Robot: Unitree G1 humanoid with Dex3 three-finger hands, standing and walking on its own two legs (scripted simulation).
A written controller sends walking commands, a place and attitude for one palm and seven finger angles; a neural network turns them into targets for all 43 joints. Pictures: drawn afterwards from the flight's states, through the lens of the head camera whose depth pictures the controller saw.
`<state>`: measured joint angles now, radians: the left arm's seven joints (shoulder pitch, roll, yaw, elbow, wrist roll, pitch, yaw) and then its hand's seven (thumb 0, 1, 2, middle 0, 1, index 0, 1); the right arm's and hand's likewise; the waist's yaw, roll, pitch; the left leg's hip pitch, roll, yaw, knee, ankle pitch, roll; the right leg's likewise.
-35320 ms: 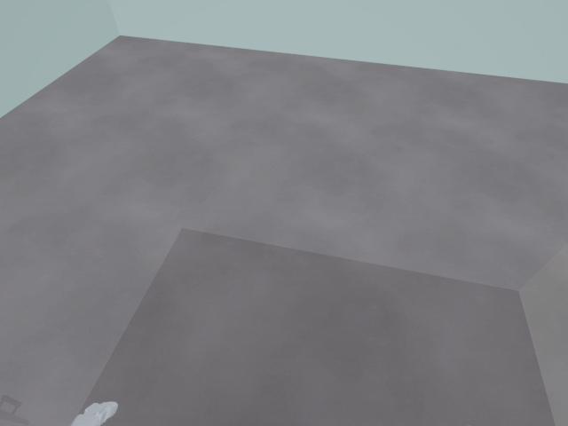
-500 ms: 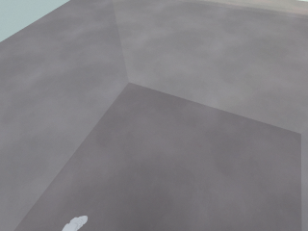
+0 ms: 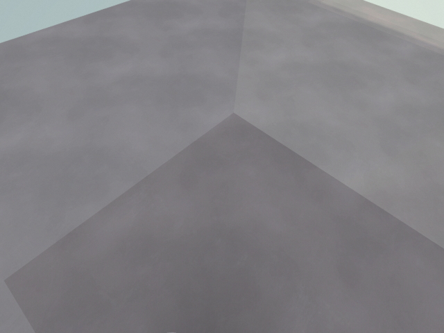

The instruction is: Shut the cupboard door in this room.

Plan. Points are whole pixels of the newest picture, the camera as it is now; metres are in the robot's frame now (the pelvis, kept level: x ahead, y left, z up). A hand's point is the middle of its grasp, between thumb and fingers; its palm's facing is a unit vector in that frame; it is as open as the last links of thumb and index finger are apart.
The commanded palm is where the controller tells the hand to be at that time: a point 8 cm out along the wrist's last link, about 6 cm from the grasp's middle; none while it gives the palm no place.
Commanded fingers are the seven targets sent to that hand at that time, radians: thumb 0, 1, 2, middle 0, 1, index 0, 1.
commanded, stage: turn or walk to find it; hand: left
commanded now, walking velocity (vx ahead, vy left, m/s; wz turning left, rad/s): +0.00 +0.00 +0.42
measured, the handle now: out of the picture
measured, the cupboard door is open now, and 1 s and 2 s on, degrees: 93 93 93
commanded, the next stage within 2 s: none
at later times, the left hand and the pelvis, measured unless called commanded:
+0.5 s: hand out of the picture +0.08 +0.18 -0.14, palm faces +0.17 -0.94 -0.28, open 7.4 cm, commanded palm none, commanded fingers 0.00 0.90 0.90 -0.20 -0.30 -0.20 -0.30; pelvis +0.00 -0.03 +0.01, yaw +11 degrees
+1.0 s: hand out of the picture -0.10 +0.16 -0.16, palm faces +0.47 -0.85 -0.26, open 7.4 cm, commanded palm none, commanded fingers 0.00 0.90 0.90 -0.20 -0.30 -0.20 -0.30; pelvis -0.02 -0.03 +0.01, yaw +25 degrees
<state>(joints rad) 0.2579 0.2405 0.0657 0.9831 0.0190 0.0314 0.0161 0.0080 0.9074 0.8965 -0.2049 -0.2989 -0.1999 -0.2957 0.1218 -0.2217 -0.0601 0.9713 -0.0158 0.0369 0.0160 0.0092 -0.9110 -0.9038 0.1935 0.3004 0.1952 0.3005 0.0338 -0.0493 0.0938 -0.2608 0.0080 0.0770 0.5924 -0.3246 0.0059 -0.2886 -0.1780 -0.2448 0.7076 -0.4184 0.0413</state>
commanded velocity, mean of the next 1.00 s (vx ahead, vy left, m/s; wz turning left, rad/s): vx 0.00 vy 0.00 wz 0.42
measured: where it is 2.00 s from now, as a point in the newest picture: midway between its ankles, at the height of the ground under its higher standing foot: outside the picture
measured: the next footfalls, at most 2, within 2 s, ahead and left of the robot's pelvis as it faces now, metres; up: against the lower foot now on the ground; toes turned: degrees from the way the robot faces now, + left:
right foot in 0.48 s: +0.05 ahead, -0.12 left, +0.00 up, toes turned +6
left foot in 1.02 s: -0.04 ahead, +0.09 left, +0.00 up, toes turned +30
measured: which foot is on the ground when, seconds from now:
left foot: down 0.00-0.48, up 0.50-1.00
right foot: up 0.00-0.46, down 0.48-1.00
